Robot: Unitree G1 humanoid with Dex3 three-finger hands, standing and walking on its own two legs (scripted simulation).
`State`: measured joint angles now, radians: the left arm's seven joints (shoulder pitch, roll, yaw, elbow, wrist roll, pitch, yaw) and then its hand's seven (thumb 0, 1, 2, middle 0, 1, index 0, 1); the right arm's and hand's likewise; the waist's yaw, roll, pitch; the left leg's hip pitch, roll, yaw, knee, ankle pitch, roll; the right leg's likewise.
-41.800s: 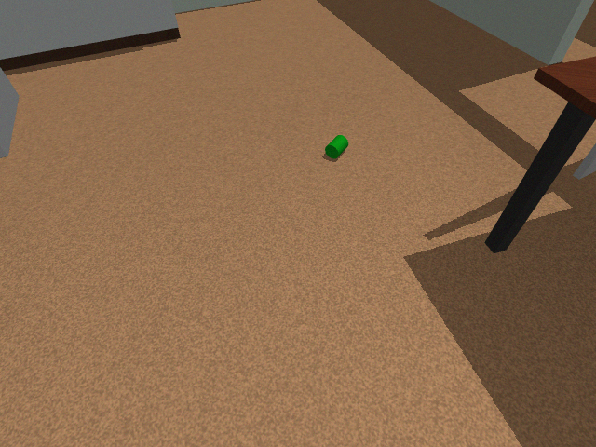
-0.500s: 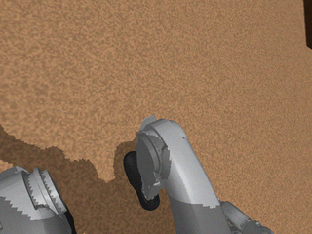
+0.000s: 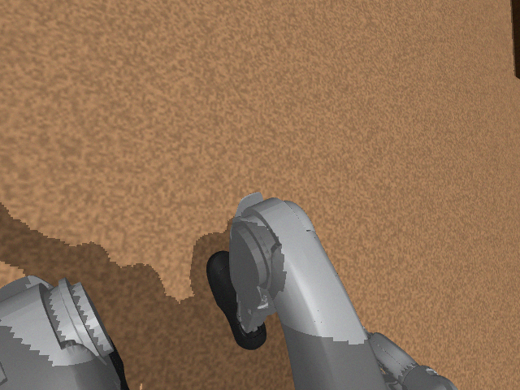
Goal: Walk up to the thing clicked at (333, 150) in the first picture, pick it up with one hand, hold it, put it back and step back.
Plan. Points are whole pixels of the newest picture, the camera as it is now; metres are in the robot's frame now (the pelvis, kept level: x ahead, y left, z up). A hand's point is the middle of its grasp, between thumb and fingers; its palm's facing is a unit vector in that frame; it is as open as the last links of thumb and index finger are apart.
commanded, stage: settle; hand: left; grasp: from above
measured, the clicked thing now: out of the picture +0.47 +0.34 -0.27
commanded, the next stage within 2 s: lift in 0.74 s
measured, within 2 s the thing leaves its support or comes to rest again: leaves its support in 0.24 s
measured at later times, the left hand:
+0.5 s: hand out of the picture +0.46 +0.35 -0.17, palm faces -0.42 -0.11 -0.90, open 10.5 cm
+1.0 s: hand out of the picture +0.45 +0.34 -0.11, palm faces -0.44 -0.12 -0.89, open 10.6 cm
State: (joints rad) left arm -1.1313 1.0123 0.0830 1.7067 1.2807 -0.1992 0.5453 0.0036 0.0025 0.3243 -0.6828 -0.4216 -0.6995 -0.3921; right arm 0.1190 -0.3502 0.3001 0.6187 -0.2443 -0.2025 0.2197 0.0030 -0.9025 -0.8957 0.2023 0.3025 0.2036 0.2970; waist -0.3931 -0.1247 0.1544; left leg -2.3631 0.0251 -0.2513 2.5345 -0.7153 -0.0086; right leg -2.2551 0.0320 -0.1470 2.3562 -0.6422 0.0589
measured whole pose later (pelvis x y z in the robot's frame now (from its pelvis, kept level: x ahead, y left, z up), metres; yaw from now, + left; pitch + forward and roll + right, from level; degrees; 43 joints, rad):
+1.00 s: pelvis -0.01 -0.01 +0.04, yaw +6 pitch +34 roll -9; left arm -0.98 0.80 0.08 1.28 1.20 -0.15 0.20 0.00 -0.02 0.28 -0.77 -0.31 -0.78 -0.30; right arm 0.20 -0.31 0.10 0.63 -0.11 0.00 0.15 0.00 -0.91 -0.90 0.20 0.30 0.20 0.30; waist -0.27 0.01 -0.03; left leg -2.31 0.01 -0.15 2.36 -0.66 -0.01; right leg -2.23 -0.01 -0.08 2.26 -0.64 0.04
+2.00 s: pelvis +0.02 +0.00 +0.32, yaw +12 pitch +20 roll -3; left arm -0.37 0.49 -0.12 0.74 0.99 -0.02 0.06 0.00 -0.01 0.30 -0.76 -0.31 -0.77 -0.30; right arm 0.21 -0.24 -0.01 0.70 0.03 0.02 -0.03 0.01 -0.89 -0.89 0.20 0.30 0.21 0.30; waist -0.09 0.04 -0.14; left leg -1.22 0.05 -0.03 1.41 -0.54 0.00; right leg -1.19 -0.01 -0.02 1.35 -0.51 0.03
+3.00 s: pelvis +0.08 +0.01 +0.45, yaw +12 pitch +6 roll +0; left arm -0.31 0.38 -0.20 0.83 1.00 0.02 0.09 0.00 -0.03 0.34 -0.76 -0.31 -0.76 -0.31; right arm 0.24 -0.25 -0.05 0.74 0.03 0.02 -0.03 0.01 -0.89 -0.89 0.20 0.30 0.21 0.30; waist -0.04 0.03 -0.05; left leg -0.44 0.04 0.03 0.67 -0.34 -0.01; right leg -0.44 -0.02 0.01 0.65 -0.32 0.02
